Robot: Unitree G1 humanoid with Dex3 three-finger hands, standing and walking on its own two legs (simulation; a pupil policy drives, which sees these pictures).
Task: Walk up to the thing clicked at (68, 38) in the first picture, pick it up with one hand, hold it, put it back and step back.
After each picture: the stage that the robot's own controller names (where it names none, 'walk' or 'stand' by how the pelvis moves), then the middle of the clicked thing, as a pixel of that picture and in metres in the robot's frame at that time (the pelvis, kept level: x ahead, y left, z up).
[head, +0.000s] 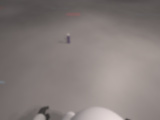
stand; (68, 38) +1.76 +0.48 -0.65
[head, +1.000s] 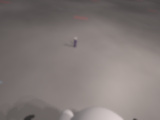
walk; (75, 42) +1.66 +0.22 -0.63
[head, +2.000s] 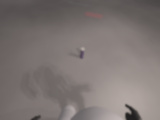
walk; (82, 53) +1.11 +0.08 -0.64
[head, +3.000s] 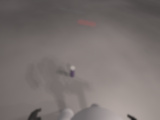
walk; (72, 72) +0.73 +0.15 -0.65
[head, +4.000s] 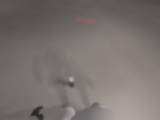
stand; (71, 82) +0.50 +0.16 -0.64
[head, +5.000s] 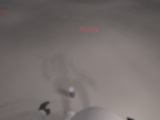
stand; (72, 92) +0.42 +0.18 -0.64
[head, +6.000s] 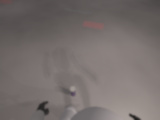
stand; (73, 91) +0.38 +0.15 -0.64
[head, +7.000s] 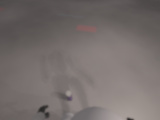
stand; (69, 96) +0.36 +0.19 -0.66
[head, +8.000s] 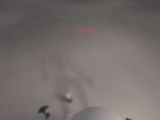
stand; (69, 98) +0.35 +0.20 -0.66
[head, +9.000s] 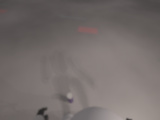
stand; (70, 98) +0.34 +0.18 -0.66
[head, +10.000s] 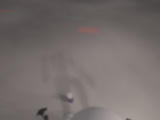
stand; (70, 98) +0.34 +0.18 -0.66
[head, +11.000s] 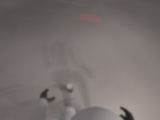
go down; (70, 88) +0.38 +0.17 -0.64
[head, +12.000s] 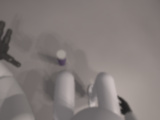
go down; (61, 59) +0.45 +0.18 -0.25
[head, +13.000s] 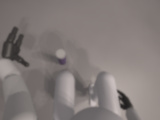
close in; (61, 58) +0.45 +0.18 -0.25
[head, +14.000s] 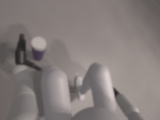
close in; (38, 51) +0.45 +0.22 -0.17
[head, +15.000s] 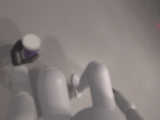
close; (30, 49) +0.44 +0.24 -0.16
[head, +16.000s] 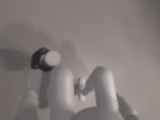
lift; (48, 61) +0.35 +0.22 -0.13
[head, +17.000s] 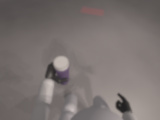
lift; (62, 73) +0.31 +0.16 +0.05
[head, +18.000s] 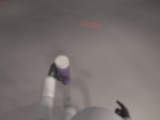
hold; (64, 72) +0.32 +0.16 +0.05
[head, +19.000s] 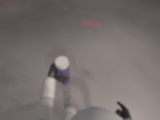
hold; (64, 72) +0.32 +0.16 +0.05
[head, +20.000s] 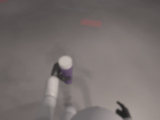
crouch; (66, 72) +0.32 +0.14 +0.04
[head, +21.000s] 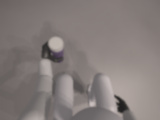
crouch; (57, 52) +0.44 +0.17 -0.05
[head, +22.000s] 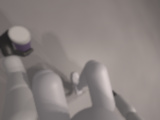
lower; (22, 44) +0.46 +0.24 -0.17
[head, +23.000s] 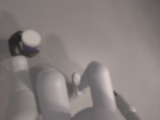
lower; (30, 45) +0.45 +0.24 -0.16
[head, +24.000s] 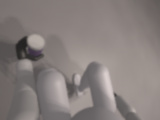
lower; (35, 50) +0.43 +0.22 -0.17
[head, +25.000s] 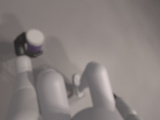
lower; (34, 46) +0.46 +0.22 -0.15
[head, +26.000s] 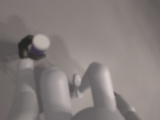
loosen; (37, 49) +0.43 +0.22 -0.15
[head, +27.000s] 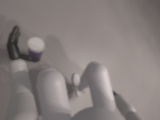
withdraw; (35, 52) +0.43 +0.21 -0.17
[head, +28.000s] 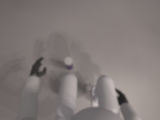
walk; (69, 64) +0.43 +0.15 -0.31
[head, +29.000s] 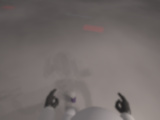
stand; (73, 97) +0.35 +0.13 -0.59
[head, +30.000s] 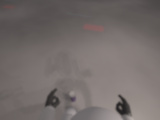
stand; (73, 96) +0.35 +0.14 -0.60
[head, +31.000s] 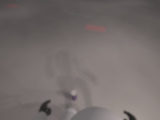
stand; (74, 95) +0.36 +0.14 -0.62
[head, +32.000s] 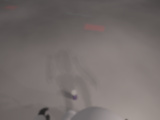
walk; (74, 95) +0.37 +0.14 -0.65
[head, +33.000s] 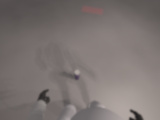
walk; (77, 75) +0.53 +0.09 -0.63
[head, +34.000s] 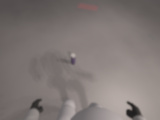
walk; (73, 59) +0.81 +0.20 -0.63
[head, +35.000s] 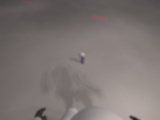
stand; (82, 58) +1.02 +0.13 -0.64
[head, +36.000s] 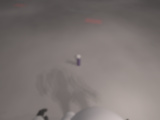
stand; (78, 60) +1.02 +0.15 -0.66
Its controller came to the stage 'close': yes
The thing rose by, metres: 0.68
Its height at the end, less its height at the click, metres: +0.00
